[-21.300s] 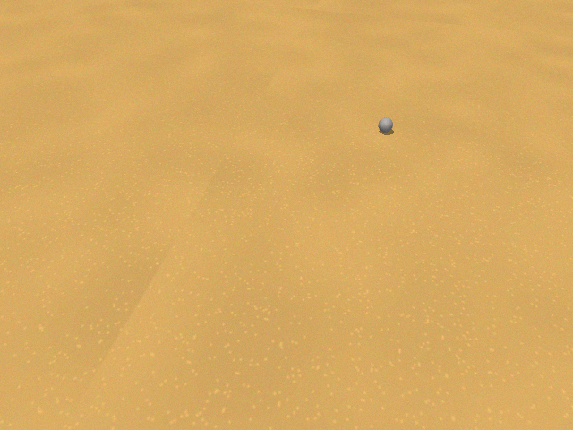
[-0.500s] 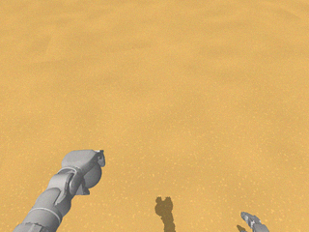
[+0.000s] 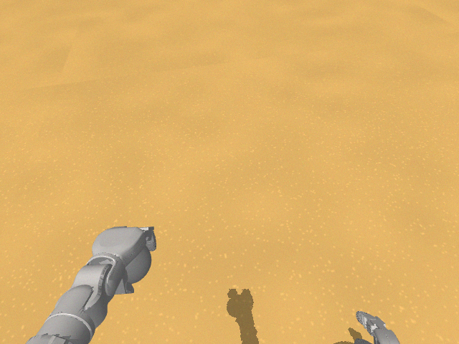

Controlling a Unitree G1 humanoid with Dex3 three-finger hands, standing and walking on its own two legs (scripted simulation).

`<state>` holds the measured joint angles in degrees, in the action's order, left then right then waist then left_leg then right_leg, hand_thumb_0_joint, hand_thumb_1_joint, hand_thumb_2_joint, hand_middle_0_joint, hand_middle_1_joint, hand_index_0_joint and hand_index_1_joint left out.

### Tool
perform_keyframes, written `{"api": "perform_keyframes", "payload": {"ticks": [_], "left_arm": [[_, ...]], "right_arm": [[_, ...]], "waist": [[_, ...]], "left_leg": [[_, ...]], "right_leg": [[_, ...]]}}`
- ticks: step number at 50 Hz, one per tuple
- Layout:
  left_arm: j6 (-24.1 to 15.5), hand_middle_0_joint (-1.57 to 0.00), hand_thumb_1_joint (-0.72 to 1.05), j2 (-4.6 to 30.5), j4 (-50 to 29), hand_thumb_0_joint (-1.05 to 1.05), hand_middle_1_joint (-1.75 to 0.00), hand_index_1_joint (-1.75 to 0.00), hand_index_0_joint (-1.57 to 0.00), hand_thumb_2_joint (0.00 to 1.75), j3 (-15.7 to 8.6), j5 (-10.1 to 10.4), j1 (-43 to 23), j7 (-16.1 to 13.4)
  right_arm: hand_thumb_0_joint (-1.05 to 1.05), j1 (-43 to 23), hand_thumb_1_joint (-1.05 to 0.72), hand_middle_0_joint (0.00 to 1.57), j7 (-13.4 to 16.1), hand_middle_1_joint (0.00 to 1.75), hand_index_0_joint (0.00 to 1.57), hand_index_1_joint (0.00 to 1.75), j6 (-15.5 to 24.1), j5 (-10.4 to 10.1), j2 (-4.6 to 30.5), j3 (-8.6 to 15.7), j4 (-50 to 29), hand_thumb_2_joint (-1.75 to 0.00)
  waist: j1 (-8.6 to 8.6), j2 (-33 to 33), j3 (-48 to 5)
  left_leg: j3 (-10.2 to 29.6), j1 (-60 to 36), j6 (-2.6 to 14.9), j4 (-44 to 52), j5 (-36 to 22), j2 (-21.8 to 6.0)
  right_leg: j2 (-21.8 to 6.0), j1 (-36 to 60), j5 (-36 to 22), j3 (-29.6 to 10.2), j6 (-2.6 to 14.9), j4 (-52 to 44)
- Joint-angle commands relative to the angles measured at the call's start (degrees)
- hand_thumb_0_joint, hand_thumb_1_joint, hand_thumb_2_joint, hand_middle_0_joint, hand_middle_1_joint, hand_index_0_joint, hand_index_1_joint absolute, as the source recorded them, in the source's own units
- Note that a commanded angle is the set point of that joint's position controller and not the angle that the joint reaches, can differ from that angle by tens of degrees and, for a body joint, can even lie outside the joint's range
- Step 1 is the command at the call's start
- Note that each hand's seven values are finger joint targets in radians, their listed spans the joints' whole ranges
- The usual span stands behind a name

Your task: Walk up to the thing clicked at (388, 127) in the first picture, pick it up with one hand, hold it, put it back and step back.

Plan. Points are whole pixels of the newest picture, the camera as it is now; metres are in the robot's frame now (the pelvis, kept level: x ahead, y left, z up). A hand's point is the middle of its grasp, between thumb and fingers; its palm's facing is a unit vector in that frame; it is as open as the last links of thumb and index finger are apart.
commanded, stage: crouch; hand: left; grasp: from above
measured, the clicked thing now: (129, 261) +0.31 +0.22 -0.07
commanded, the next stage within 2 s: lower in 1.80 s
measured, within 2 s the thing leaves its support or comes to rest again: neither
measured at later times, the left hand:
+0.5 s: hand (150, 279) +0.35 +0.24 -0.27, palm faces -0.41 +0.03 -0.91, open 10.4 cm
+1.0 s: hand (161, 296) +0.37 +0.26 -0.47, palm faces -0.44 -0.01 -0.90, open 10.4 cm
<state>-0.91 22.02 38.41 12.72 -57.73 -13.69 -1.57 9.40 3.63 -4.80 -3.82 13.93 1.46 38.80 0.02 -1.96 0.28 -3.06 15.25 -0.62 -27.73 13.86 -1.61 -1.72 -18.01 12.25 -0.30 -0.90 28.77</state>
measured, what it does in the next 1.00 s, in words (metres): lowers itself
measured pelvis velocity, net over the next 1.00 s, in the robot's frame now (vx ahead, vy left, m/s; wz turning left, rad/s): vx -0.07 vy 0.01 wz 0.01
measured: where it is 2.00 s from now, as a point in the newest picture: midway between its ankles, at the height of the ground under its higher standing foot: outside the picture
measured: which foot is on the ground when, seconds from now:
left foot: down 0.00-1.00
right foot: down 0.00-1.00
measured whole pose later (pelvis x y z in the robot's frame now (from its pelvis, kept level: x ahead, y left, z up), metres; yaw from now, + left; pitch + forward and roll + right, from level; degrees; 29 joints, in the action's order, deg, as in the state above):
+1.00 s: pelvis -0.07 +0.01 -0.32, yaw +0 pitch +37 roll -4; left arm -6.7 30.6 73.2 -0.3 -69.2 -46.9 -21.6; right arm 8.5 -3.1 4.2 5.1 14.1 2.2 42.1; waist 10.0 -1.6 -9.6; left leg 3.3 113.9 0.0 -115.6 38.9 -0.7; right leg -3.2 -113.1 35.8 1.6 -1.4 111.9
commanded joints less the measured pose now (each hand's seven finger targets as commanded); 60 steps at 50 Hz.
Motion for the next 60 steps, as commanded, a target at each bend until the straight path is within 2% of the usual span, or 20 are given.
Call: {"api": "perform_keyframes", "payload": {"ticks": [1, 6, 8, 12, 17, 19, 21, 26, 28, 30, 34, 36, 39, 42, 44, 47, 49, 51, 54, 60], "left_arm": [[-0.7, -0.66, 0.32, 9.6, -1.5, 0.00, -1.03, -0.99, -0.70, 0.94, -5.2, -2.0, -18.4, -7.2], [-1.7, -0.67, 0.33, 9.6, 5.8, 0.00, -1.06, -1.01, -0.72, 0.96, -5.2, -4.0, -25.1, -12.6], [-2.2, -0.70, 0.36, 7.3, 9.9, 0.00, -1.04, -1.00, -0.75, 0.95, -4.4, -5.5, -26.7, -14.6], [-2.5, -0.66, 0.33, 8.8, 16.2, 0.00, -1.03, -0.98, -0.72, 0.89, -6.0, -8.3, -31.5, -18.8], [-2.3, -0.68, 0.36, 12.1, 20.7, 0.00, -1.02, -0.96, -0.74, 0.88, -8.4, -9.1, -36.6, -21.9], [-2.1, -0.70, 0.38, 11.0, 21.5, 0.00, -1.02, -0.96, -0.76, 0.87, -8.1, -8.9, -38.5, -22.3], [-1.8, -0.71, 0.36, 13.0, 21.1, 0.00, -1.00, -0.95, -0.75, 0.90, -9.4, -8.7, -39.7, -22.2], [-0.7, -0.67, 0.33, 13.9, 22.8, 0.00, -0.99, -0.94, -0.73, 0.86, -10.9, -8.2, -40.9, -21.7], [-0.7, -0.70, 0.35, 15.8, 23.9, 0.00, -0.99, -0.95, -0.74, 0.90, -12.3, -8.3, -40.6, -21.4], [-1.5, -0.72, 0.37, 14.7, 23.0, 0.00, -1.00, -0.95, -0.76, 0.92, -11.7, -8.2, -43.4, -20.8], [-3.8, -0.76, 0.42, 19.4, 24.1, 0.00, -0.98, -0.94, -0.80, 0.91, -13.8, -9.5, -47.1, -20.5], [-5.1, -0.76, 0.45, 18.1, 23.5, 0.00, -0.99, -0.94, -0.81, 0.91, -13.3, -10.2, -48.7, -20.6], [-5.9, -0.79, 0.49, 20.2, 22.8, 0.00, -0.99, -0.94, -0.85, 0.91, -14.3, -10.9, -51.7, -21.5], [-6.0, -0.83, 0.52, 19.5, 24.6, 0.00, -1.01, -0.97, -0.87, 0.97, -14.3, -11.3, -51.1, -22.0], [-5.8, -0.85, 0.53, 21.4, 25.2, 0.00, -1.02, -0.98, -0.89, 1.01, -15.3, -11.1, -51.4, -22.5], [-5.8, -0.86, 0.54, 21.6, 25.9, 0.00, -1.02, -0.99, -0.89, 1.03, -15.1, -11.2, -53.8, -22.6], [-6.1, -0.87, 0.54, 23.7, 24.8, 0.00, -1.01, -0.97, -0.90, 1.01, -16.1, -10.9, -55.1, -22.6], [-5.8, -0.87, 0.54, 24.3, 27.2, 0.00, -0.99, -0.95, -0.90, 0.99, -16.5, -11.5, -53.3, -22.7], [-5.9, -0.87, 0.56, 24.2, 28.3, 0.00, -1.02, -0.97, -0.91, 0.99, -16.5, -11.6, -52.9, -21.9], [-6.7, -0.87, 0.57, 25.5, 29.2, 0.00, -1.00, -0.96, -0.91, 0.96, -17.4, -11.5, -53.5, -21.3]], "right_arm": [[0.00, -1.6, -0.89, 0.20, -0.3, 0.30, 0.20, 0.30, 1.7, 1.0, 7.5, 3.1, -4.7, -0.90], [0.00, 1.9, -0.90, 0.20, -1.3, 0.30, 0.20, 0.30, 2.0, 2.0, 8.3, 4.2, -1.9, -0.90], [0.00, 3.4, -0.90, 0.20, -1.7, 0.30, 0.20, 0.30, 2.6, 2.6, 8.3, 4.7, -1.4, -0.90], [0.00, 5.8, -0.90, 0.20, -2.3, 0.30, 0.20, 0.30, 3.4, 3.5, 8.9, 5.5, -1.9, -0.90], [0.00, 7.2, -0.90, 0.20, -2.0, 0.30, 0.20, 0.30, 4.6, 4.3, 9.6, 6.2, -1.9, -0.90], [0.00, 8.2, -0.90, 0.20, -1.8, 0.30, 0.20, 0.30, 5.1, 4.7, 9.6, 6.4, -1.6, -0.90], [0.00, 8.8, -0.90, 0.20, -1.8, 0.30, 0.20, 0.30, 5.4, 5.0, 10.3, 6.8, -1.6, -0.90], [0.00, 9.5, -0.90, 0.20, -1.9, 0.30, 0.20, 0.30, 6.4, 5.7, 10.1, 6.8, -1.2, -0.90], [0.00, 9.8, -0.90, 0.20, -2.2, 0.30, 0.20, 0.30, 6.6, 6.0, 10.5, 6.8, -1.0, -0.90], [0.00, 9.7, -0.90, 0.20, -2.5, 0.30, 0.20, 0.30, 7.0, 6.3, 10.4, 6.8, -0.8, -0.90], [0.00, 9.5, -0.90, 0.20, -3.1, 0.30, 0.20, 0.30, 7.9, 6.8, 11.0, 6.2, -0.5, -0.90], [0.00, 9.7, -0.90, 0.20, -3.7, 0.30, 0.20, 0.30, 8.6, 7.3, 11.2, 5.9, 0.1, -0.90], [0.00, 10.0, -0.90, 0.20, -4.3, 0.30, 0.20, 0.30, 9.3, 7.7, 11.9, 5.6, 0.4, -0.90], [0.00, 10.8, -0.90, 0.20, -5.2, 0.30, 0.20, 0.30, 9.7, 8.4, 12.1, 5.4, 1.4, -0.90], [0.00, 10.7, -0.90, 0.20, -5.7, 0.30, 0.20, 0.30, 9.9, 8.7, 12.1, 5.2, 1.6, -0.90], [0.00, 10.5, -0.91, 0.20, -6.3, 0.30, 0.20, 0.30, 9.9, 9.0, 12.1, 5.0, 1.7, -0.90], [0.00, 10.1, -0.91, 0.20, -6.6, 0.30, 0.20, 0.30, 9.9, 9.2, 11.8, 5.0, 1.5, -0.90], [0.00, 10.3, -0.91, 0.20, -6.8, 0.30, 0.20, 0.30, 9.8, 9.3, 12.0, 4.8, 1.9, -0.90], [0.00, 10.8, -0.91, 0.20, -7.3, 0.30, 0.20, 0.30, 9.7, 9.4, 12.4, 4.8, 1.9, -0.90], [0.00, 10.9, -0.91, 0.20, -8.3, 0.30, 0.20, 0.30, 9.3, 9.6, 13.2, 5.0, 1.4, -0.90]], "waist": [[1.74, 4.0, -11.8], [3.29, 2.4, -16.6], [4.31, 2.6, -18.8], [4.49, 0.4, -24.0], [4.68, -1.8, -31.2], [5.58, -2.8, -34.5], [5.62, -3.7, -38.1], [6.48, -3.6, -42.6], [6.44, -3.4, -42.7], [7.80, -4.3, -42.4], [8.84, -4.6, -42.8], [9.70, -5.6, -44.0], [9.83, -8.5, -47.0], [10.66, -8.7, -48.3], [10.11, -10.6, -48.1], [11.60, -9.0, -48.5], [10.88, -9.7, -50.6], [10.40, -10.2, -49.1], [11.23, -10.1, -49.3], [11.36, -12.2, -47.7]], "left_leg": [[0.5, -1.1, 1.05, -0.3, -8.4, 2.5], [0.7, 7.4, 0.75, -10.1, -7.1, 2.5], [0.9, 13.3, 0.73, -16.1, -5.7, 2.5], [0.8, 26.1, 0.59, -26.5, -1.6, 2.7], [1.6, 38.4, 0.87, -36.9, 3.9, 2.8], [2.6, 41.9, 0.83, -40.2, 5.5, 2.4], [3.3, 44.2, 0.78, -43.6, 6.3, 2.2], [4.0, 52.4, 0.97, -50.3, 7.9, 2.1], [4.5, 54.8, 0.98, -52.8, 8.8, 2.0], [4.9, 57.7, 1.04, -55.3, 11.6, 2.1], [6.0, 62.7, 1.21, -60.2, 17.2, 2.4], [7.0, 63.9, 1.03, -62.0, 18.4, 2.4], [7.2, 63.7, 0.74, -64.9, 17.9, 2.4], [6.7, 65.3, 0.79, -68.4, 15.4, 2.6], [6.0, 66.5, 0.83, -70.0, 15.0, 2.7], [4.9, 71.0, 1.54, -73.7, 14.6, 2.8], [4.0, 72.3, 1.74, -75.3, 14.6, 3.0], [4.0, 73.1, 1.60, -76.4, 13.9, 3.0], [4.1, 73.8, 1.66, -79.0, 10.7, 2.9], [4.7, 75.3, 1.29, -81.1, 11.7, 2.5]], "right_leg": [[2.4, -0.3, -5.7, 0.9, 1.25, -1.6], [2.3, -8.7, -5.3, 0.7, 1.35, 6.6], [2.2, -13.9, -4.4, 0.4, 1.52, 12.3], [2.0, -22.9, -1.3, 0.3, 1.95, 22.0], [2.4, -34.5, 4.2, 1.3, 2.54, 33.0], [2.5, -38.8, 5.6, 1.7, 2.83, 37.4], [2.5, -42.9, 6.7, 2.0, 3.02, 41.1], [2.1, -49.3, 8.2, 2.7, 3.18, 49.1], [2.0, -53.1, 9.6, 3.0, 3.32, 52.0], [1.9, -57.5, 12.0, 3.2, 3.43, 54.4], [1.5, -65.0, 17.2, 3.6, 3.38, 59.1], [1.4, -68.7, 18.1, 4.2, 3.33, 61.6], [1.0, -72.8, 17.7, 4.5, 3.34, 64.6], [0.8, -74.4, 15.7, 4.7, 3.34, 67.3], [0.7, -74.5, 15.4, 4.6, 3.36, 68.7], [1.0, -74.5, 14.1, 4.6, 3.08, 70.6], [1.2, -73.8, 14.1, 4.4, 3.01, 71.4], [1.1, -75.6, 13.7, 4.6, 3.08, 72.9], [1.1, -76.3, 10.6, 4.8, 2.97, 75.3], [1.1, -80.7, 11.9, 5.5, 3.18, 78.9]]}}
